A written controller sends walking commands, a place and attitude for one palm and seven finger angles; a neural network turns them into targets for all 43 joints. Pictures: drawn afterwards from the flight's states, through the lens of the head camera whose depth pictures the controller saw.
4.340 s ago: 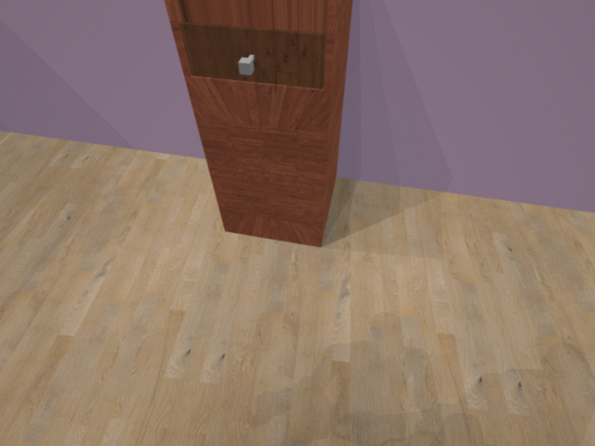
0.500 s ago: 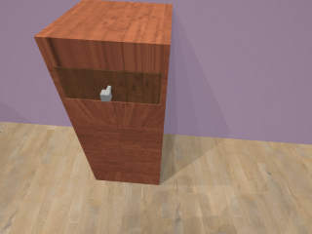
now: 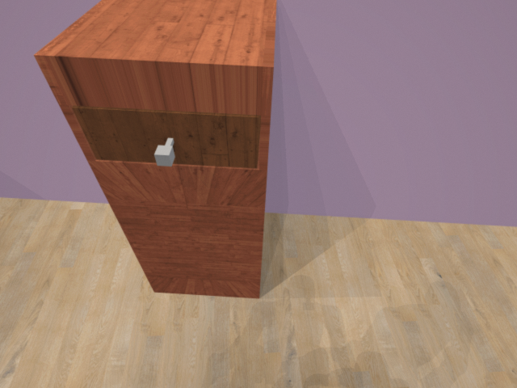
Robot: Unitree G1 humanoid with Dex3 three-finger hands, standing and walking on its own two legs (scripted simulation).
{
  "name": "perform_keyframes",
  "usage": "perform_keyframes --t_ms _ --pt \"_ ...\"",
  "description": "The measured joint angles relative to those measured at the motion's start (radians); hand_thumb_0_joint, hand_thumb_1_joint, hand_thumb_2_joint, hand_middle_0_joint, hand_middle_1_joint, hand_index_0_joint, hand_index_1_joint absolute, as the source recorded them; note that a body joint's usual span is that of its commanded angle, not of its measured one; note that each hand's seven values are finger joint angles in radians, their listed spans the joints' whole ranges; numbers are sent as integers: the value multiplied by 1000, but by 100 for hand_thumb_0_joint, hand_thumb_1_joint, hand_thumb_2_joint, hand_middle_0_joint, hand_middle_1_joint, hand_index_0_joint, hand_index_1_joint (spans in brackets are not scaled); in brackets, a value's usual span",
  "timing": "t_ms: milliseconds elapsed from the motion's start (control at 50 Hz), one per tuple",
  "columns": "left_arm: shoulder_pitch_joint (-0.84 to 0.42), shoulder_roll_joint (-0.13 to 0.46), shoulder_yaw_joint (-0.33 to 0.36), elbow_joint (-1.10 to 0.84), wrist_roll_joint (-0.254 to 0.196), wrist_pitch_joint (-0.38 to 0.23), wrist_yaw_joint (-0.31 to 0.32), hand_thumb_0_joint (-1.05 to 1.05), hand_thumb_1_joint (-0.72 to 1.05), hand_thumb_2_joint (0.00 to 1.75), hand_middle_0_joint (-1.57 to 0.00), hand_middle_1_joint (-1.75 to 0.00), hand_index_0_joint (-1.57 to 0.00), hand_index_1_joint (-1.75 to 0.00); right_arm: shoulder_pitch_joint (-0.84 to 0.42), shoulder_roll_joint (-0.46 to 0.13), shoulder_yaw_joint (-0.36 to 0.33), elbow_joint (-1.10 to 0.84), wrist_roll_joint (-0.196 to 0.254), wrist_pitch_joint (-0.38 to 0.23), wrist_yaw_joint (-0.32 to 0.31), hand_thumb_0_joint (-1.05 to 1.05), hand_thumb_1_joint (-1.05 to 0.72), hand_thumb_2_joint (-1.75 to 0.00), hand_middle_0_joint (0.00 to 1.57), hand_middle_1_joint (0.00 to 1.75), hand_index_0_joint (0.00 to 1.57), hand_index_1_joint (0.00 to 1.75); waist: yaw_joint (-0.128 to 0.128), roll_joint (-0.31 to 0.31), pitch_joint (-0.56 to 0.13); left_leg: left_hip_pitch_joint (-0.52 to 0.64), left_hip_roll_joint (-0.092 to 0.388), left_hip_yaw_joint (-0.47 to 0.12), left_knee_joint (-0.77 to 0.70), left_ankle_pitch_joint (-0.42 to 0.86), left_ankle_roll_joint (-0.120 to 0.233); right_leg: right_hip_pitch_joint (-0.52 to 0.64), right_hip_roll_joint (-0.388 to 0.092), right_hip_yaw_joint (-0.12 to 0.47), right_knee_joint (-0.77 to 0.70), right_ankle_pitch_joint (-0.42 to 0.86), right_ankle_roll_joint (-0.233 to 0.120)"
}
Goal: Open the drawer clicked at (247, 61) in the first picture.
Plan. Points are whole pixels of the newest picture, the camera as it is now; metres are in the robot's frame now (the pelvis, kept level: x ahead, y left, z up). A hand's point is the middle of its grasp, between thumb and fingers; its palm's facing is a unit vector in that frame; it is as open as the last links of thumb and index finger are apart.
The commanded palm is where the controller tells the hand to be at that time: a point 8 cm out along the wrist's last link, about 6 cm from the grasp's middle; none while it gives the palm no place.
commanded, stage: look again from close up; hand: left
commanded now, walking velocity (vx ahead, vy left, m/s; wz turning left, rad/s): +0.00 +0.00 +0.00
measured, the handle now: (166, 150) +0.56 +0.23 +0.03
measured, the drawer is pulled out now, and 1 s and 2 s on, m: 0.00 0.00 0.00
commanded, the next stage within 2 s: raise the hand with hooked fingers in 0.30 s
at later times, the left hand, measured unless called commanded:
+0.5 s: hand out of the picture +0.10 +0.19 -0.13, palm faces -0.06 -0.92 -0.39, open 7.4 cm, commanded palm +0.13 +0.22 -0.05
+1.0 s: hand (124, 329) +0.21 +0.22 -0.02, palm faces +0.10 -0.05 -0.99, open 9.6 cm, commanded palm +0.19 +0.21 +0.04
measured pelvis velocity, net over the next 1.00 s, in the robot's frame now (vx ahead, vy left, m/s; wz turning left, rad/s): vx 0.03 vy -0.04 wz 0.01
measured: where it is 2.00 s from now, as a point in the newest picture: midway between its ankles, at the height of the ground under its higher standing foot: outside the picture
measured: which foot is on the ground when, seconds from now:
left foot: down 0.00-1.00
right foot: down 0.00-1.00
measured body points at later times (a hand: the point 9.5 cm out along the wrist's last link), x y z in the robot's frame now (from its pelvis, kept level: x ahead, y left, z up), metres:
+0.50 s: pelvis +0.02 +0.00 +0.00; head +0.02 +0.00 +0.45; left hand +0.10 +0.24 -0.10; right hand +0.08 -0.23 -0.14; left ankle +0.02 +0.10 -0.74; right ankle +0.04 -0.13 -0.74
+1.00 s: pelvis +0.03 -0.04 -0.05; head +0.06 -0.07 +0.40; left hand +0.20 +0.22 +0.03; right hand +0.29 -0.24 -0.12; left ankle +0.02 +0.10 -0.74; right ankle +0.04 -0.13 -0.74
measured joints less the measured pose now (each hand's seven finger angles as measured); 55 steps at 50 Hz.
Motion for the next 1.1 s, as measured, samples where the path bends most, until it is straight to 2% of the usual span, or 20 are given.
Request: perform_keyframes --t_ms 280,420,440,460,480,520,540,580,640,680,740,800,860,920,1000,1100 --pt "-7 -38 -8 2 -1 -5 12 0 91 90 -20 -30 -20 -30 -49 53 12 5 4 -6 -4 0 -91 -90 20 30 20 29 8 2 -3 32 4 3 -14 -17 -3 30 4 3 -14 -16 1" --pt "14 -47 -8 15 1 -9 22 0 91 90 -20 -30 -20 -30 -38 53 12 10 7 -5 -8 0 -92 -90 20 30 20 29 12 7 -6 39 6 4 -5 -30 -3 40 6 4 -13 -25 3" --pt "56 -40 -19 -131 39 56 24 0 91 90 -20 -30 -20 -30 -17 51 21 -38 22 -12 -15 0 -91 -90 20 30 20 29 20 4 6 39 6 10 5 -37 -2 34 6 10 5 -31 1" --pt "109 -28 -31 -314 80 78 39 1 91 89 -21 -30 -20 -30 14 50 28 -91 33 -51 -32 0 -91 -90 20 30 20 29 34 -1 11 42 2 18 10 -41 -1 21 2 18 35 -45 -12" --pt "157 -12 -46 -484 109 81 73 1 90 89 -21 -31 -20 -30 41 49 29 -136 43 -101 -48 0 -91 -90 20 30 20 29 42 -5 4 36 -6 23 16 -46 -1 1 -5 23 71 -67 -25" --pt "199 13 -69 -732 188 80 140 1 89 89 -21 -31 -20 -31 64 39 26 -209 55 -180 -71 1 -91 -90 20 30 20 29 38 4 -15 10 -16 20 47 -59 1 -30 -17 22 122 -97 -28" --pt "194 25 -75 -816 250 72 170 1 88 88 -21 -32 -20 -32 59 30 25 -244 47 -203 -74 1 -91 -90 20 30 20 29 30 14 -26 -13 -18 17 71 -68 2 -50 -19 20 143 -108 -25" --pt "162 50 -73 -922 409 48 229 1 85 87 -21 -34 -20 -34 29 14 17 -316 24 -212 -64 1 -91 -90 20 30 20 29 17 32 -55 -72 -17 16 123 -87 2 -108 -16 26 192 -129 -24" --pt "136 73 -52 -1003 667 13 312 1 81 85 -21 -37 -20 -37 -38 2 -3 -424 -14 -161 -21 1 -91 -90 20 30 20 29 20 44 -104 -155 -3 40 191 -119 -5 -204 1 55 262 -146 -27" --pt "156 76 -46 -1041 804 -9 346 1 77 83 -21 -39 -20 -39 -90 -2 -14 -486 -32 -102 12 1 -91 -90 20 30 20 29 33 41 -122 -196 10 60 227 -139 -9 -255 15 75 300 -156 -25" --pt "217 81 -56 -1088 952 -49 372 0 71 81 -21 -43 -21 -43 -149 -13 -24 -556 -47 -23 49 1 -91 -90 20 30 20 29 64 18 -132 -250 22 74 273 -162 -18 -320 27 89 355 -177 -28" --pt "280 102 -59 -1116 1053 -87 402 0 64 78 -22 -48 -22 -47 -182 -26 -34 -601 -63 26 61 1 -91 -90 20 30 20 29 104 -10 -134 -303 29 66 323 -184 -27 -375 32 82 410 -205 -37" --pt "304 138 -36 -1136 1098 -113 437 0 56 75 -24 -52 -24 -52 -200 -36 -43 -619 -78 57 58 1 -91 -90 20 30 20 29 138 -23 -134 -354 31 40 381 -209 -38 -414 31 57 465 -237 -48" --pt "267 170 -1 -1154 1082 -121 456 0 48 72 -25 -57 -25 -57 -217 -36 -43 -609 -85 71 44 1 -91 -90 20 30 20 29 151 -11 -128 -382 31 5 432 -233 -45 -424 27 23 502 -267 -56" --pt "167 179 21 -1161 1029 -76 433 0 39 68 -26 -63 -26 -63 -227 -13 -23 -581 -76 80 29 1 -91 -90 20 30 20 29 141 23 -118 -364 32 -26 437 -241 -56 -390 27 -7 495 -278 -62" --pt "102 181 8 -1183 973 6 325 0 27 63 -27 -70 -27 -70 -196 27 21 -551 -48 96 11 1 -91 -90 20 30 20 29 113 49 -103 -261 35 -20 330 -207 -57 -294 34 -1 398 -247 -63"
